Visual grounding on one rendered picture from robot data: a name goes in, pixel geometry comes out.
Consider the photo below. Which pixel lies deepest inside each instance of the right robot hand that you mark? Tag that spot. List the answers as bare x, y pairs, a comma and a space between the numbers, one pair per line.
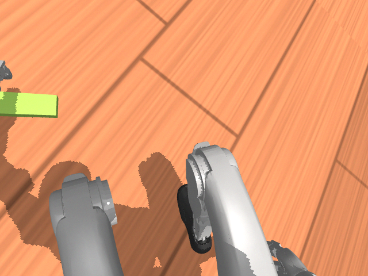
288, 263

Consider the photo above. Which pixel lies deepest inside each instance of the small box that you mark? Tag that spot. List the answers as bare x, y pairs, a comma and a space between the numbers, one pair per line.
28, 105

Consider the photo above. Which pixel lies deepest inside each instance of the right robot foot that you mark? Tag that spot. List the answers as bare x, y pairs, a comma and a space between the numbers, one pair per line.
186, 213

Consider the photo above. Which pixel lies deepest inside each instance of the left robot hand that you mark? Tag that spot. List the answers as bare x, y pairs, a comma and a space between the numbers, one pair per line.
5, 73

